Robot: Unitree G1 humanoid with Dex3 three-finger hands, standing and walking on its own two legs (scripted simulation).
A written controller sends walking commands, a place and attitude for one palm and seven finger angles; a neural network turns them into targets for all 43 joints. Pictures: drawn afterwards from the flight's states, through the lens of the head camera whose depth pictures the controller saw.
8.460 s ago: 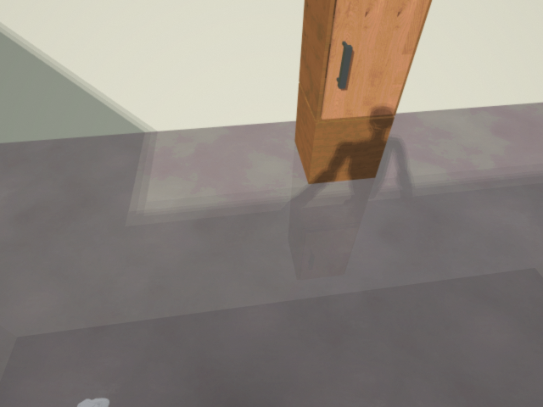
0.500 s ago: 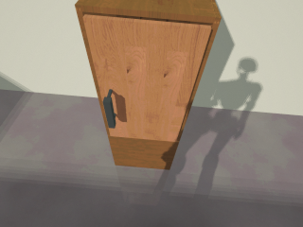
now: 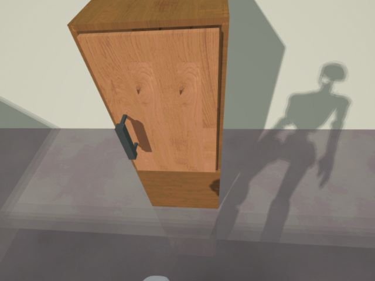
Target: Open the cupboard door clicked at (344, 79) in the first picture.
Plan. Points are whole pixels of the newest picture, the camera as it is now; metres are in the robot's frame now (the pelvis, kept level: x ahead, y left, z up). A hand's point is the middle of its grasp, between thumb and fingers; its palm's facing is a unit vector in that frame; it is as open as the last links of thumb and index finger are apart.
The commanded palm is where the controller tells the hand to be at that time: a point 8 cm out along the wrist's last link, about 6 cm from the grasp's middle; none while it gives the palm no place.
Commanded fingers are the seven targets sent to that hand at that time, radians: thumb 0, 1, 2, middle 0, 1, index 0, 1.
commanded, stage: come to a stop and stand still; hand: left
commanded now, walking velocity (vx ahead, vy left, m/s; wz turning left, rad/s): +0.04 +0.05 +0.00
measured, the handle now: (128, 137) +0.55 +0.26 -0.09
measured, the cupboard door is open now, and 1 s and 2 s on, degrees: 0 0 0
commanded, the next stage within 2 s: look again from close up in 0.62 s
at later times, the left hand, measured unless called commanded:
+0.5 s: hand out of the picture -0.01 +0.24 -0.18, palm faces +0.04 -0.98 -0.21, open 7.4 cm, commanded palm none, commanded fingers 0.00 0.90 0.90 -0.20 -0.30 -0.20 -0.30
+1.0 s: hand out of the picture -0.02 +0.25 -0.18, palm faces +0.00 -0.98 -0.21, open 7.3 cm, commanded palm none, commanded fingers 0.00 0.90 0.90 -0.20 -0.30 -0.20 -0.30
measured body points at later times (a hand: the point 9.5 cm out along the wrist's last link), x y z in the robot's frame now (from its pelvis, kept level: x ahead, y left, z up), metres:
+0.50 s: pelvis -0.02 +0.06 -0.01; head +0.00 +0.06 +0.44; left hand -0.01 +0.30 -0.16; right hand +0.02 -0.16 -0.17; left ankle -0.04 +0.18 -0.74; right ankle -0.03 -0.05 -0.75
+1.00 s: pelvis -0.04 +0.08 -0.01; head -0.04 +0.07 +0.44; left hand -0.02 +0.30 -0.17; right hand -0.04 -0.14 -0.17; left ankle -0.04 +0.18 -0.74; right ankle -0.03 -0.05 -0.74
